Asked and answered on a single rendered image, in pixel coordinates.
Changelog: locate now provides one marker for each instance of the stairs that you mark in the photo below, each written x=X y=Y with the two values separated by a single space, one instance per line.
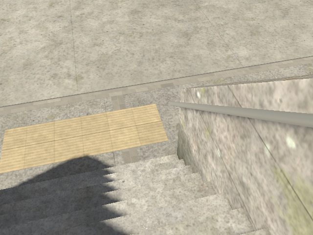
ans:
x=160 y=196

